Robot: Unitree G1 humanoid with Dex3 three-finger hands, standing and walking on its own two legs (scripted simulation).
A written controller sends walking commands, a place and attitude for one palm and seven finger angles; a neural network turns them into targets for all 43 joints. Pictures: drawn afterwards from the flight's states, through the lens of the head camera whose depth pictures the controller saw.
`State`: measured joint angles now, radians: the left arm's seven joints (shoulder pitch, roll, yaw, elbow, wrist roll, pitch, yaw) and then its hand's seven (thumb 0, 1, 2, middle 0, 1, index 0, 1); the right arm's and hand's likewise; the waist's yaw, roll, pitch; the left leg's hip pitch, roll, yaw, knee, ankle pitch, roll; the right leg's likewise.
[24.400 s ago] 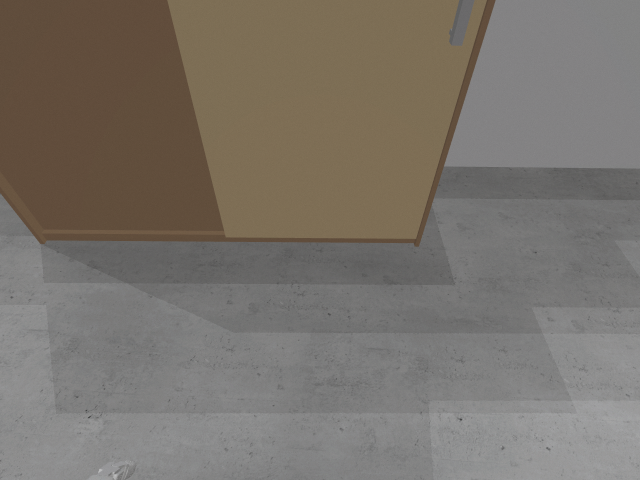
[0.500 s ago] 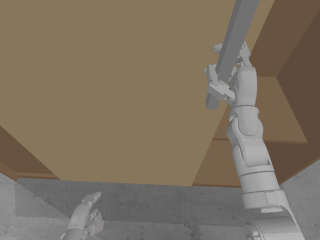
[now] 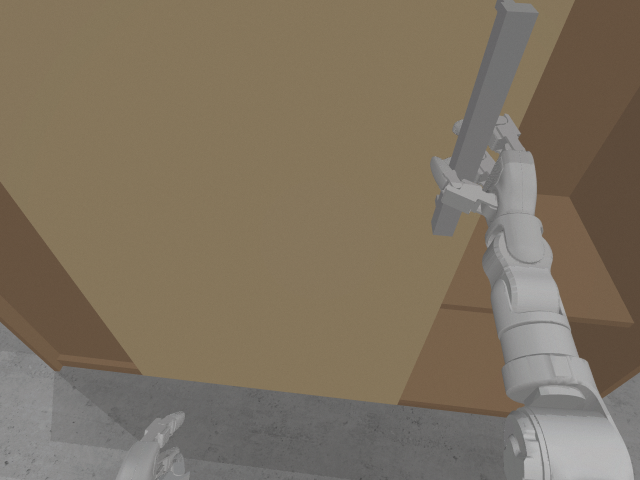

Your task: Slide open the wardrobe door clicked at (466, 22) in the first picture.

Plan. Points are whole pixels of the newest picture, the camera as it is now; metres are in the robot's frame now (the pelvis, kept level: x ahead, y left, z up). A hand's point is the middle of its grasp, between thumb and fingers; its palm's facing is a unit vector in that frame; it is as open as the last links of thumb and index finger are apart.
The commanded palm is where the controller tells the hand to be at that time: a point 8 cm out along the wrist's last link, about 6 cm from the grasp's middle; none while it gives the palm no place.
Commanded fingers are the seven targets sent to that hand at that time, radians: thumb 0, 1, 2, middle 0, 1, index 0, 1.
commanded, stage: loosen the grip on the handle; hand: right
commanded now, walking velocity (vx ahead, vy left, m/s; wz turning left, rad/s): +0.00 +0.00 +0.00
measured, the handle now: (468, 132) +0.47 -0.13 +0.23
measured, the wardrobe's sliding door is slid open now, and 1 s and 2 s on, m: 0.47 0.47 0.47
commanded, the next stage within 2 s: slip the hand off the handle in 0.44 s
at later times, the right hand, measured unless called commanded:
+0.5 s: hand (453, 188) +0.42 -0.12 +0.18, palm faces +0.03 +1.00 -0.04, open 14.5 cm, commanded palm +0.39 -0.18 +0.18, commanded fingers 0.00 0.55 -0.20 0.25 1.15 0.25 1.15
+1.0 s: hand (483, 193) +0.42 -0.16 +0.18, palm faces +0.07 +1.00 -0.05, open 14.7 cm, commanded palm +0.40 -0.23 +0.17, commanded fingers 0.00 0.55 -0.20 0.25 1.15 0.25 1.15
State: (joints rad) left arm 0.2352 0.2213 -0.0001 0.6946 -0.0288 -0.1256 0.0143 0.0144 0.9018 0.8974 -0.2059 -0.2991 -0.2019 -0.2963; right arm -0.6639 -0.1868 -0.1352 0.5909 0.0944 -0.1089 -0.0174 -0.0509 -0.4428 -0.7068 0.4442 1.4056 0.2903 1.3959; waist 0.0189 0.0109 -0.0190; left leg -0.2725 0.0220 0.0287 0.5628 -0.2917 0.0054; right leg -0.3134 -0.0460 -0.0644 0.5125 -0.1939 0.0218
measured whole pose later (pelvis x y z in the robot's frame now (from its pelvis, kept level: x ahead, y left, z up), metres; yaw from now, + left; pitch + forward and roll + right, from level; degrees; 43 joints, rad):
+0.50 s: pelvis -0.01 -0.01 -0.01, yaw +4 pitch +2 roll +0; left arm 0.36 0.25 0.00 0.72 -0.02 -0.16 0.03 0.02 0.90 0.90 -0.20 -0.30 -0.20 -0.30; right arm -0.61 -0.25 -0.17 0.63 0.10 -0.31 -0.04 -0.01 0.54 -0.21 0.35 1.23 0.27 1.18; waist 0.07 0.00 -0.04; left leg -0.38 -0.02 -0.03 0.63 -0.29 0.00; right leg -0.42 -0.03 -0.02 0.62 -0.25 0.00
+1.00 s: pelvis +0.01 -0.02 -0.01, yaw +3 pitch +3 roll +1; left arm 0.26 0.21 -0.04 0.65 -0.02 -0.08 0.05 0.01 0.90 0.90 -0.21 -0.30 -0.20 -0.30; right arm -0.51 -0.25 -0.18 0.49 0.10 -0.22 -0.02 -0.02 0.56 -0.20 0.42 1.20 0.26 1.15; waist 0.03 0.00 -0.07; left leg -0.34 0.00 -0.03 0.60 -0.31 -0.02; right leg -0.39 -0.01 -0.02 0.63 -0.28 -0.01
